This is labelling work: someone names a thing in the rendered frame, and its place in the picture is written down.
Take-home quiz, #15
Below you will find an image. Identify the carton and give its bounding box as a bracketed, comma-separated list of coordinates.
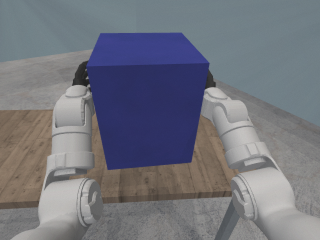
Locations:
[86, 32, 210, 170]

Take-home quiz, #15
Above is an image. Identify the left robot forearm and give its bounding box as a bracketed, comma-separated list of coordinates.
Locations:
[38, 85, 95, 221]

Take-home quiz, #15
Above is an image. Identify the table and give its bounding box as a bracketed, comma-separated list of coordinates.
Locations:
[0, 109, 256, 240]

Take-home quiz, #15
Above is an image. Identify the robot left upper arm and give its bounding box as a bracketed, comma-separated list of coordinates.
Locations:
[11, 177, 104, 240]

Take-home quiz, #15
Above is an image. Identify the robot right upper arm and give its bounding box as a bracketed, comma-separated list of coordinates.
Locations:
[230, 167, 320, 240]

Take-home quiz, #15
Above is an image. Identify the right robot forearm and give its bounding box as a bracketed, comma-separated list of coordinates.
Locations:
[200, 87, 296, 205]

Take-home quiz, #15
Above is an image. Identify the right robot hand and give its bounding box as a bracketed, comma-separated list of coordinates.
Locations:
[205, 70, 216, 89]

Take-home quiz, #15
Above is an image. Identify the left robot hand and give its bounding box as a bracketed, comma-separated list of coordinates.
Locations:
[72, 61, 91, 92]

